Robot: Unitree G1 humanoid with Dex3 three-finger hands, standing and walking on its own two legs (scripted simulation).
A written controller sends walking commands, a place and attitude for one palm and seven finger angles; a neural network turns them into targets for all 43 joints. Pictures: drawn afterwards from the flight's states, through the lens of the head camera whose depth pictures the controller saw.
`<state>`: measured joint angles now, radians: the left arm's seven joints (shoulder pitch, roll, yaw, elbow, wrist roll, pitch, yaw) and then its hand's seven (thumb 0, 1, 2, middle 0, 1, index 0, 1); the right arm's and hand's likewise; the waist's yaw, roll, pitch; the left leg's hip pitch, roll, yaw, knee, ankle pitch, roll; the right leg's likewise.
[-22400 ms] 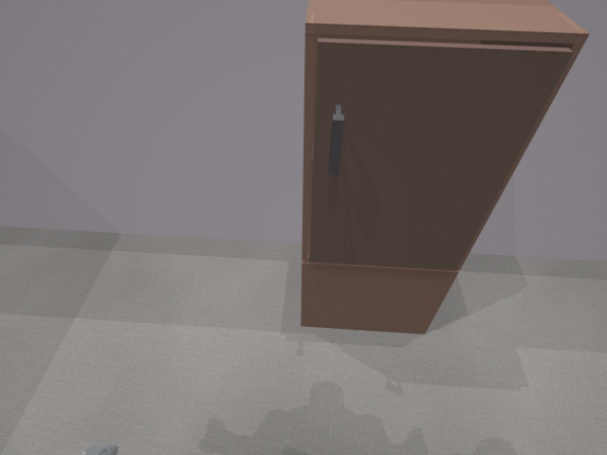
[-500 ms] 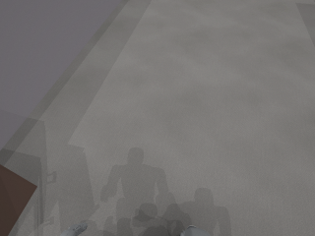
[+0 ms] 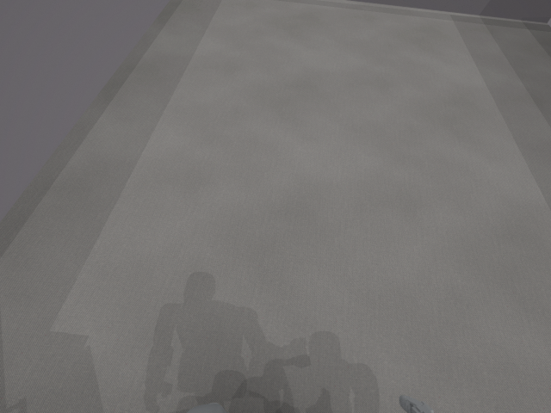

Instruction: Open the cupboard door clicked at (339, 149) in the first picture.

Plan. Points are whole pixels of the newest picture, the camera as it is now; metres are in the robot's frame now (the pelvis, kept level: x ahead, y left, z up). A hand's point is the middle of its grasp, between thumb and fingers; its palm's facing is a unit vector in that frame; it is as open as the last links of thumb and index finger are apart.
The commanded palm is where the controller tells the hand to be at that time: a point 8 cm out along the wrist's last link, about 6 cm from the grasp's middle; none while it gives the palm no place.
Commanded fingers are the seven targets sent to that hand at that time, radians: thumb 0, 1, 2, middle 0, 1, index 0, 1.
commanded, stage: walk to a spot facing it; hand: left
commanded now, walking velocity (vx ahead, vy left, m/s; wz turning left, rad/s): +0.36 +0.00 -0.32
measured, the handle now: out of the picture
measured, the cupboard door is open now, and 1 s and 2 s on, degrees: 35 35 35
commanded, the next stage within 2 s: turn to face it in 0.58 s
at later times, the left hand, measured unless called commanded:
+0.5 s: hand (237, 292) +0.34 +0.09 -0.15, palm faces -0.11 -0.97 -0.23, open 7.2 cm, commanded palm none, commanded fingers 0.00 0.90 0.90 -0.20 -0.30 -0.20 -0.30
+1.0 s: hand (245, 230) +0.50 +0.09 -0.17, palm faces +0.09 -0.98 -0.18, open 7.3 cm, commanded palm none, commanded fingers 0.00 0.90 0.90 -0.20 -0.30 -0.20 -0.30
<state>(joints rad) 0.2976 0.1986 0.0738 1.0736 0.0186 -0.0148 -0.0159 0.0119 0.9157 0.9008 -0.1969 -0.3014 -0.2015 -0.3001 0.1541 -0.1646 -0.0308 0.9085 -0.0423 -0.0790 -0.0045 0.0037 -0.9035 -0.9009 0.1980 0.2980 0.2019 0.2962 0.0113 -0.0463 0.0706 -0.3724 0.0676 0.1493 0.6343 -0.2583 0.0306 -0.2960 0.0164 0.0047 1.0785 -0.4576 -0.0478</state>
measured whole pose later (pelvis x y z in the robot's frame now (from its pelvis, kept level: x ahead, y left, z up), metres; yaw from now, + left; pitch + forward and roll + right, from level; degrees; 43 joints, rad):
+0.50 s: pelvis +0.24 -0.09 +0.02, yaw -8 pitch +0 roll +1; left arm 0.18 0.18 0.07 1.02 0.01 -0.07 0.02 -0.01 0.94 0.90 -0.20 -0.30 -0.20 -0.30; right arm 0.33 -0.15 -0.05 1.10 -0.02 -0.01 0.00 0.01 -0.91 -0.90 0.20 0.30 0.20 0.30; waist -0.05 0.00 0.07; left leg -0.47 0.14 0.07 1.13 -0.31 -0.03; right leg -0.22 0.01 -0.14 0.48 -0.26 -0.08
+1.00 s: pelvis +0.46 -0.08 +0.00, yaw +1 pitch +1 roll +0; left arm 0.20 0.16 0.06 1.01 0.02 0.00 0.02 0.01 0.93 0.90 -0.20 -0.30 -0.20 -0.30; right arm 0.18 -0.17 -0.04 1.00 -0.02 -0.02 -0.02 0.00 -0.91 -0.90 0.20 0.30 0.20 0.30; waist 0.01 -0.02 0.08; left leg -0.38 -0.03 0.07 0.56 -0.19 0.08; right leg -0.49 -0.08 -0.01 1.14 -0.41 0.06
